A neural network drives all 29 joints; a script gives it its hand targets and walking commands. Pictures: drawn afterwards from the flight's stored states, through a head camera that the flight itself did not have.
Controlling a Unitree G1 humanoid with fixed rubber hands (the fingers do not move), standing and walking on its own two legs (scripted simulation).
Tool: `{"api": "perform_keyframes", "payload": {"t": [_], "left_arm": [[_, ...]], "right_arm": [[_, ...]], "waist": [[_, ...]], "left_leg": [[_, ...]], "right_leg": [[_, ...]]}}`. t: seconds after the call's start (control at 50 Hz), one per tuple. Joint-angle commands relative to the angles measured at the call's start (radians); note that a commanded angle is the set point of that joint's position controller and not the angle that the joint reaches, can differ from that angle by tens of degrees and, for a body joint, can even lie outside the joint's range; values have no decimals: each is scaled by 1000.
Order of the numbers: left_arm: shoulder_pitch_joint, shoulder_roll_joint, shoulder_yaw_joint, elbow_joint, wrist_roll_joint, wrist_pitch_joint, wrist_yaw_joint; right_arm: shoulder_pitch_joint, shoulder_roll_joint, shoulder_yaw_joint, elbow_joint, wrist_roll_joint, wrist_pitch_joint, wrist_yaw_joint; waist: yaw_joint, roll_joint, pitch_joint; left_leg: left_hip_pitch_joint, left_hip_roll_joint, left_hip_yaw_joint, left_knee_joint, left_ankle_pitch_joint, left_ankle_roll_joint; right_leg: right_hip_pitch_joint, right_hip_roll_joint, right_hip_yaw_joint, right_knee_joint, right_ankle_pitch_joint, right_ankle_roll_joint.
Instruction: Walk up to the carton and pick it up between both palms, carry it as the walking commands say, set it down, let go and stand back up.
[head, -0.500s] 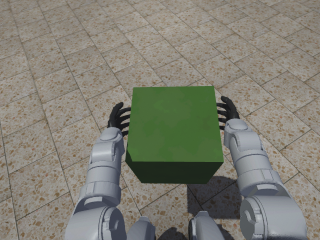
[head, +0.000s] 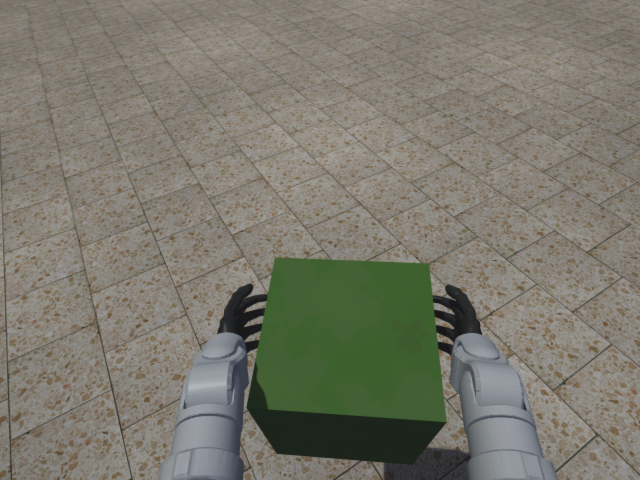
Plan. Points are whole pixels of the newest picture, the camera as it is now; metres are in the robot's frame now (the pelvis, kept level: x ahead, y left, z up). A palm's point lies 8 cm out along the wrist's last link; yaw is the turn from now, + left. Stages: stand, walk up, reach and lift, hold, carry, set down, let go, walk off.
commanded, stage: reach and lift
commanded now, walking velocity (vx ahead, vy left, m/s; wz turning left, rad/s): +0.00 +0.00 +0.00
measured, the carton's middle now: (346, 366) +0.33 +0.00 -0.07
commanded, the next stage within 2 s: hold in 1.52 s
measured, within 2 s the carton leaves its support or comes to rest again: neither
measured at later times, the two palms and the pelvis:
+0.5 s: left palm (216, 343) +0.29 +0.15 +0.06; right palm (477, 334) +0.30 -0.15 +0.07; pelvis -0.01 +0.01 +0.01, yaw +0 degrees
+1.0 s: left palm (219, 344) +0.29 +0.15 +0.06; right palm (478, 336) +0.30 -0.16 +0.06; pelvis -0.01 +0.00 +0.01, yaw +0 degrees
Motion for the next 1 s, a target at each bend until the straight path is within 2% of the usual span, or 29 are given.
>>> {"api": "perform_keyframes", "payload": {"t": [0.0, 0.04, 0.06, 0.08, 0.12, 0.16, 0.18, 0.22, 0.24, 0.26, 0.3, 0.32, 0.34, 0.38, 0.4, 0.44, 0.48, 0.54, 0.58, 0.6, 0.66, 0.68, 0.7, 0.72, 0.74, 0.84, 0.9, 0.96, 0.98], "left_arm": [[-418, -945, -637, -88, -217, 30, -257], [-452, -915, -614, -115, -208, 48, -250], [-420, -923, -609, -79, -206, 69, -256], [-466, -895, -591, -82, -213, 74, -262], [-490, -928, -618, -82, -245, 83, -261], [-472, -944, -606, -63, -227, 112, -260], [-539, -928, -594, -83, -231, 109, -260], [-556, -929, -597, -90, -235, 125, -256], [-549, -953, -626, -104, -252, 131, -256], [-577, -931, -610, -87, -256, 131, -256], [-586, -947, -603, -65, -272, 148, -262], [-616, -927, -583, -60, -256, 150, -257], [-636, -921, -609, -101, -265, 152, -257], [-689, -936, -619, -121, -277, 148, -253], [-710, -930, -606, -88, -284, 156, -251], [-633, -908, -543, -16, -245, 167, -253], [-695, -909, -560, -48, -261, 165, -255], [-735, -907, -560, -56, -263, 155, -245], [-745, -908, -575, -75, -268, 157, -245], [-721, -890, -557, -83, -249, 153, -244], [-696, -921, -591, -104, -260, 145, -241], [-739, -915, -616, -142, -276, 142, -239], [-682, -920, -603, -116, -264, 151, -237], [-713, -909, -622, -151, -275, 148, -238], [-653, -928, -607, -112, -262, 154, -239], [-609, -899, -615, -159, -260, 151, -238], [-619, -899, -670, -225, -286, 150, -237], [-586, -888, -634, -167, -263, 159, -245], [-577, -893, -629, -163, -257, 158, -248]], "right_arm": [[-532, 1074, 734, -253, 176, 22, 302], [-524, 1057, 707, -217, 173, 52, 311], [-524, 1068, 694, -223, 177, 65, 310], [-545, 1055, 682, -219, 173, 79, 311], [-548, 1072, 695, -202, 189, 92, 318], [-594, 1073, 703, -214, 207, 105, 325], [-625, 1069, 643, -185, 203, 110, 329], [-606, 1070, 642, -154, 202, 129, 331], [-621, 1075, 693, -206, 225, 131, 327], [-634, 1087, 667, -192, 212, 139, 328], [-643, 1067, 667, -170, 228, 155, 329], [-619, 1053, 617, -115, 196, 160, 331], [-665, 1070, 650, -155, 225, 159, 329], [-676, 1079, 649, -126, 225, 160, 333], [-693, 1068, 630, -119, 206, 169, 334], [-713, 1023, 608, -118, 208, 177, 333], [-689, 1033, 580, -72, 210, 182, 334], [-685, 1031, 571, -40, 210, 175, 341], [-654, 1024, 548, -19, 192, 177, 339], [-649, 1029, 549, -33, 188, 177, 341], [-661, 1042, 581, -85, 214, 166, 342], [-639, 1056, 579, -73, 208, 167, 337], [-619, 1042, 577, -78, 212, 171, 340], [-605, 1043, 582, -88, 203, 171, 337], [-640, 1047, 595, -127, 215, 169, 336], [-545, 1080, 605, -113, 210, 175, 329], [-496, 1081, 632, -145, 207, 179, 323], [-549, 1065, 627, -174, 218, 174, 315], [-632, 1055, 638, -232, 225, 165, 319]], "waist": [[24, -108, -494], [37, -90, -396], [19, -84, -383], [18, -121, -331], [14, -124, -348], [26, -73, -318], [18, -56, -240], [14, -45, -195], [20, -33, -268], [16, -95, -224], [-7, -48, -184], [0, -47, -127], [4, -21, -172], [2, -33, -178], [-10, -75, -148], [9, -46, -65], [-9, -34, -83], [-2, -48, -109], [-22, -44, -128], [-5, -59, -129], [2, -24, -188], [0, -48, -214], [-7, -16, -187], [-11, -55, -199], [15, -70, -205], [14, -45, -230], [-4, -79, -254], [16, -40, -195], [27, -64, -213]], "left_leg": [[97, -74, -13, -106, 317, 30], [106, -65, -17, -129, 268, 34], [121, -63, -15, -141, 251, 35], [92, -60, -16, -144, 211, 38], [159, -47, -13, -152, 231, 35], [196, -52, -5, -177, 206, 34], [180, -32, -19, -172, 163, 38], [182, -37, -10, -184, 136, 31], [218, -43, -4, -184, 168, 26], [186, -34, -8, -189, 140, 32], [188, -34, -1, -207, 83, 28], [177, -24, -13, -206, 96, 27], [201, -35, -1, -215, 71, 26], [204, -39, -1, -203, 95, 23], [198, -32, -4, -211, 56, 23], [157, -29, 1, -221, 15, 26], [172, -27, -1, -220, 1, 25], [190, -25, -14, -208, 44, 23], [208, -26, -6, -213, 51, 17], [210, -29, -9, -213, 59, 20], [230, -30, -8, -214, 131, 18], [245, -25, -11, -212, 157, 18], [228, -25, -11, -221, 155, 17], [234, -31, -8, -213, 175, 16], [248, -27, -10, -212, 159, 17], [253, -33, -14, -210, 251, 19], [285, -42, -17, -213, 290, 20], [254, -43, -2, -214, 197, 23], [266, -39, -6, -220, 183, 22]], "right_leg": [[782, 83, 77, -42, 506, 22], [735, 90, 69, -61, 398, 13], [755, 87, 65, -78, 376, 15], [727, 88, 64, -82, 333, 17], [727, 94, 56, -97, 305, 17], [719, 98, 38, -123, 237, 19], [648, 90, 39, -121, 155, 9], [647, 96, 35, -131, 117, 7], [719, 95, 37, -134, 156, 6], [699, 95, 35, -135, 132, 10], [715, 92, 40, -153, 60, 2], [662, 91, 40, -146, 67, -5], [707, 89, 47, -157, 46, 1], [691, 90, 48, -150, 62, 0], [689, 93, 41, -155, 24, 4], [680, 90, 38, -160, -25, -1], [702, 94, 49, -159, -38, 4], [687, 93, 44, -147, -3, 4], [701, 99, 43, -149, 19, 7], [710, 97, 44, -154, 19, 10], [722, 99, 38, -143, 115, 8], [721, 102, 35, -139, 137, 11], [734, 101, 32, -136, 141, 10], [740, 102, 35, -144, 159, 16], [732, 107, 29, -146, 141, 17], [780, 93, 52, -147, 260, 23], [782, 93, 53, -150, 323, 29], [740, 92, 57, -168, 204, 22], [720, 97, 48, -160, 183, 26]]}}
